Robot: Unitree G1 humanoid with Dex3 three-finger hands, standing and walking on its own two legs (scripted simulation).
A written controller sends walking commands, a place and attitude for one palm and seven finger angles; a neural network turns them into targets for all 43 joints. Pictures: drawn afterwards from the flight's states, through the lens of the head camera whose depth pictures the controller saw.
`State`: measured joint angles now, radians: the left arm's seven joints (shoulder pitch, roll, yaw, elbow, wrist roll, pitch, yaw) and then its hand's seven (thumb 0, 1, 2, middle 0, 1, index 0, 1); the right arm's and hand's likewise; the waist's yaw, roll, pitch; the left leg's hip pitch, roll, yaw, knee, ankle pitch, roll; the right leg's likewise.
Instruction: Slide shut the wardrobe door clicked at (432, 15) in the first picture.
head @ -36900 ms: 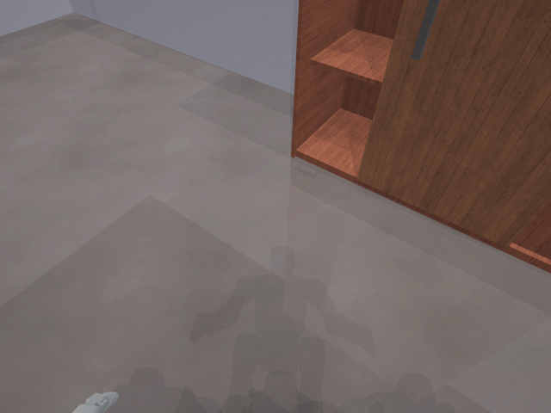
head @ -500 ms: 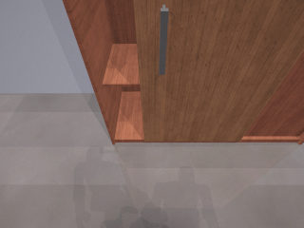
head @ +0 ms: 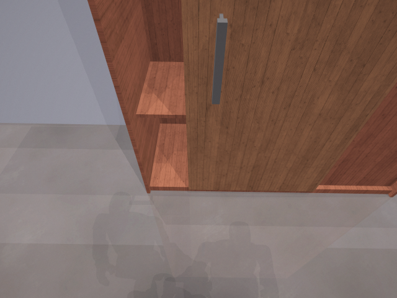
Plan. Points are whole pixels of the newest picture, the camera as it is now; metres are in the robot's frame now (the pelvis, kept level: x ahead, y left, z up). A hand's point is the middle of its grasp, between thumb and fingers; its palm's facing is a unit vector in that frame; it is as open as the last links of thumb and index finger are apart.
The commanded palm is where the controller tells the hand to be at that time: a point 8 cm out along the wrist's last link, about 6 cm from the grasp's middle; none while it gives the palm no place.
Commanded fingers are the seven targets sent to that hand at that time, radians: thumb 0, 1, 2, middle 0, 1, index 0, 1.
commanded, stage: look to check the result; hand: right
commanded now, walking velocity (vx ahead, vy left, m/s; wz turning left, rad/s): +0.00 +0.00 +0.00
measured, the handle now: (218, 62) +0.73 +0.00 +0.09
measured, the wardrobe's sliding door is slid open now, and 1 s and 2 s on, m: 0.22 0.22 0.22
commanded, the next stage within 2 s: take the last steps up to it in 0.64 s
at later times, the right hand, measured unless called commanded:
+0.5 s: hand out of the picture +0.08 -0.20 -0.17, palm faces -0.02 +0.97 -0.26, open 7.4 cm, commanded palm none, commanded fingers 0.00 -0.90 -0.90 0.20 0.30 0.20 0.30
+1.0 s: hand out of the picture +0.08 -0.20 -0.18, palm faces -0.04 +0.97 -0.24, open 7.4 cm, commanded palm none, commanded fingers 0.00 -0.90 -0.90 0.20 0.30 0.20 0.30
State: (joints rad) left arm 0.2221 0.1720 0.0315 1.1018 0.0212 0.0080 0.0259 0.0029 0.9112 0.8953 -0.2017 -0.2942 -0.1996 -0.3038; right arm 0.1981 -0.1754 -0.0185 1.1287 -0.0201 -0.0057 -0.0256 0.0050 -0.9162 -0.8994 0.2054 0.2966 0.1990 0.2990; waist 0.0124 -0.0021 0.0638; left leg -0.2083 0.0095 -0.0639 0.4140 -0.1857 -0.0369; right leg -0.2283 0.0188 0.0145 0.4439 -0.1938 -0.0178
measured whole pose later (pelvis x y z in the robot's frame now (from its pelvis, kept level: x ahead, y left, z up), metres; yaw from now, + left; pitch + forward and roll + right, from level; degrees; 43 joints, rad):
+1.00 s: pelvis +0.05 +0.01 +0.00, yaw +3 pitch -1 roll +0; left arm 0.19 0.21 0.03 1.12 0.04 0.01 0.01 0.00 0.91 0.90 -0.20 -0.29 -0.20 -0.30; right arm 0.20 -0.25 -0.03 1.13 -0.03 0.01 0.00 0.00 -0.91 -0.90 0.20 0.30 0.20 0.30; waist 0.00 0.02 0.04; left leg -0.19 0.00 -0.07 0.48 -0.29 0.01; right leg -0.16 0.00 -0.03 0.46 -0.28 -0.01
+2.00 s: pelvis +0.27 +0.07 -0.01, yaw +4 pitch +0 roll -1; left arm 0.22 0.15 0.06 1.02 0.01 0.03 0.03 0.00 0.91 0.90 -0.20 -0.29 -0.20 -0.30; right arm 0.09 -0.16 -0.05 0.99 -0.02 0.00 -0.03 0.00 -0.91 -0.90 0.21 0.30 0.20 0.30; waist 0.02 0.01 0.12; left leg -0.26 0.04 0.06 0.59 -0.27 0.02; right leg -0.26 -0.02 -0.07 0.79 -0.45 0.01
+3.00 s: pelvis +0.24 +0.02 +0.00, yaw +6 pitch -2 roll +0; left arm 0.35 0.15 -0.01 1.08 0.01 0.00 0.01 0.00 0.91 0.90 -0.20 -0.29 -0.20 -0.30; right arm 0.37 -0.14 0.02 1.07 -0.02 0.00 -0.03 0.00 -0.91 -0.90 0.20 0.30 0.20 0.30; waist 0.00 0.01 0.00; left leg -0.23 0.07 -0.01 0.47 -0.21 -0.05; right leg -0.23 0.02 -0.10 0.47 -0.22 -0.05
